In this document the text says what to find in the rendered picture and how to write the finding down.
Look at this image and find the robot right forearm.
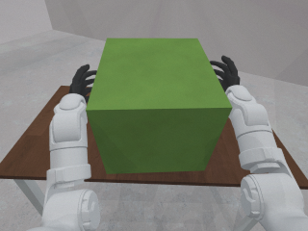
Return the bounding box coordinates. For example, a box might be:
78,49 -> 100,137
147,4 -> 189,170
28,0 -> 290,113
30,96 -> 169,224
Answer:
225,85 -> 305,212

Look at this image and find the left robot upper arm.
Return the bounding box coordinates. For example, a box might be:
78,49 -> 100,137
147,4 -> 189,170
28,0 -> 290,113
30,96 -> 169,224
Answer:
26,189 -> 101,231

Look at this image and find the table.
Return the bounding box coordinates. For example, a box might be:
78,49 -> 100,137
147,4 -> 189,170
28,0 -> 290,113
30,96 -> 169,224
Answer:
0,86 -> 308,231

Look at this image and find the robot left forearm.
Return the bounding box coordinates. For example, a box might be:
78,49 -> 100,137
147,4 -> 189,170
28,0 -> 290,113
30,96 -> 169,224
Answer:
41,93 -> 91,226

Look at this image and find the robot left hand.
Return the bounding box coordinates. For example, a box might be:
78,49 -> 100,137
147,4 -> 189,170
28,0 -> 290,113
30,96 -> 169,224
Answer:
68,64 -> 97,103

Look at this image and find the robot right hand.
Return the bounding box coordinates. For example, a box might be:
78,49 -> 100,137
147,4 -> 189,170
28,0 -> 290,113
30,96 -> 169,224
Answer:
210,55 -> 241,92

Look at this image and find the right robot upper arm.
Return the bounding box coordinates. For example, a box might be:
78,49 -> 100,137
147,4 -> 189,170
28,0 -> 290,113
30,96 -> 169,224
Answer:
241,173 -> 308,231

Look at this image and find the carton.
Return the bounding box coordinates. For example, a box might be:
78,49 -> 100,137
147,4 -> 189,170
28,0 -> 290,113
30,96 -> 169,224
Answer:
86,38 -> 233,174

